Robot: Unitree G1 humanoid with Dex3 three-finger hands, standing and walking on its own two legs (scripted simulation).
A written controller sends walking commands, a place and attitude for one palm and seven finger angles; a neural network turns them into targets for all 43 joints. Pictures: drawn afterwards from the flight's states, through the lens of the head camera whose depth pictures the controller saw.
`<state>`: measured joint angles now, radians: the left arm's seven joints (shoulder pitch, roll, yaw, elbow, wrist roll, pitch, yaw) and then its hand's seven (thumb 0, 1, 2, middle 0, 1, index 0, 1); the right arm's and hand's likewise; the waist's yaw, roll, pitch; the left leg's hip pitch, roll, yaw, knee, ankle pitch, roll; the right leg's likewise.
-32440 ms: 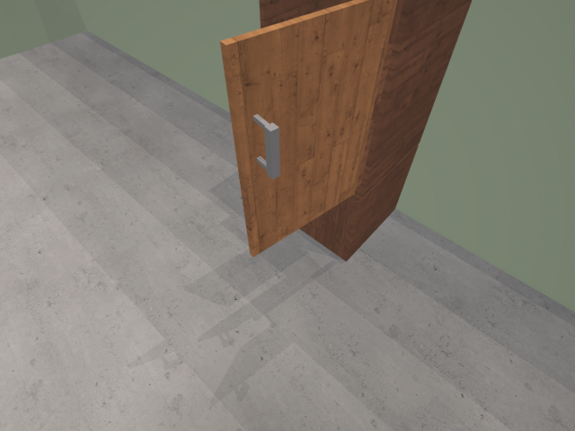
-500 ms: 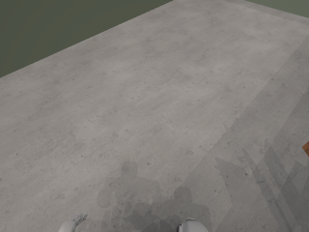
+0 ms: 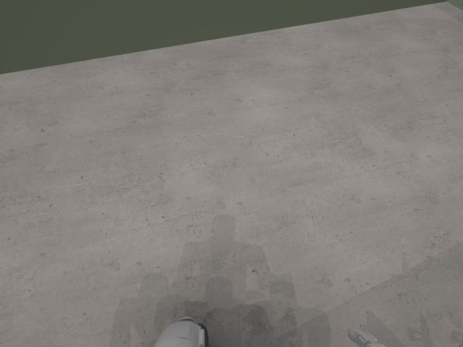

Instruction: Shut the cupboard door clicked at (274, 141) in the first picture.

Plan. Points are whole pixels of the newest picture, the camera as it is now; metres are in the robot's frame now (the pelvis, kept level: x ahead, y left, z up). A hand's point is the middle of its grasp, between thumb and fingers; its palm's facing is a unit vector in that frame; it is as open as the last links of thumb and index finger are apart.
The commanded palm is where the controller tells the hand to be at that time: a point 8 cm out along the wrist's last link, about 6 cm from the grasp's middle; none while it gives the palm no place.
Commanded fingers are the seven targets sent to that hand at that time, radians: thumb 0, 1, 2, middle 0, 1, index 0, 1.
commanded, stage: turn to face it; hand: left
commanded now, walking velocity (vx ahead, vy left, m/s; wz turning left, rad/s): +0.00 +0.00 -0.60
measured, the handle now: out of the picture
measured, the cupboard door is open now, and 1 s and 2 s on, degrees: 51 51 51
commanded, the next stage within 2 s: none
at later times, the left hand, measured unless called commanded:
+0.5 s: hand (139, 334) +0.15 +0.18 -0.16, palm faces -0.16 -0.96 -0.25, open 7.4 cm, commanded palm none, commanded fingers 0.00 0.90 0.90 -0.20 -0.30 -0.20 -0.30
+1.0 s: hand (151, 270) +0.27 +0.19 -0.16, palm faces -0.45 -0.87 -0.21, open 7.4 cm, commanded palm none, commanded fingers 0.00 0.90 0.90 -0.20 -0.30 -0.20 -0.30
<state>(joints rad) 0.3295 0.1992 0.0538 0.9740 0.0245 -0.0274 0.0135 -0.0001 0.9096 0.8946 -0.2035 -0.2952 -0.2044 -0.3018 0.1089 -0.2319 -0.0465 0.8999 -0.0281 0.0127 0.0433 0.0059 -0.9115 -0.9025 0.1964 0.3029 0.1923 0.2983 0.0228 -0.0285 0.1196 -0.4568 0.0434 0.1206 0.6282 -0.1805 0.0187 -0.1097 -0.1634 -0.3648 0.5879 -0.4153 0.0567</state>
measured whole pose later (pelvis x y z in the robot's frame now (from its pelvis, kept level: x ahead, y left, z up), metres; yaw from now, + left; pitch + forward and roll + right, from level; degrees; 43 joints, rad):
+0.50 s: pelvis +0.05 +0.00 +0.00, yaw -14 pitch +0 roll +0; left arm 0.24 0.17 0.07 0.93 0.03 0.05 0.00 0.00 0.90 0.89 -0.20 -0.29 -0.20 -0.30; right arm 0.17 -0.22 -0.06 0.96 -0.02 0.04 -0.02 0.00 -0.91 -0.90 0.21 0.30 0.20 0.30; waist 0.02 0.05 0.06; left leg -0.34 0.13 0.28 0.70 -0.38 0.02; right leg -0.29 -0.01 -0.07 0.63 -0.34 -0.02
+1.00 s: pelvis +0.09 +0.04 +0.02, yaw -30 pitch +1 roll -2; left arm 0.16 0.27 0.10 0.90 0.02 0.09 -0.02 0.00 0.90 0.89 -0.20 -0.29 -0.20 -0.30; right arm 0.20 -0.17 -0.01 0.89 -0.03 0.01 -0.03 0.01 -0.91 -0.90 0.20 0.30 0.20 0.30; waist 0.01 -0.05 0.08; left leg -0.24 0.07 0.11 0.52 -0.29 0.01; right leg -0.48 0.03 0.03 1.09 -0.47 0.05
